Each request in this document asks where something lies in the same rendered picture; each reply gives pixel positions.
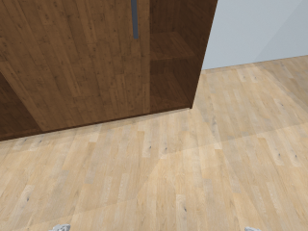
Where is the wardrobe door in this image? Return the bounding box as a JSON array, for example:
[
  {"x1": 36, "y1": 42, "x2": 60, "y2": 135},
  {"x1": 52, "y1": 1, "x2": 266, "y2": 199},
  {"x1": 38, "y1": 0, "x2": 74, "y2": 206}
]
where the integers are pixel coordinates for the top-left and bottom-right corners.
[
  {"x1": 0, "y1": 0, "x2": 150, "y2": 132},
  {"x1": 0, "y1": 71, "x2": 39, "y2": 135}
]

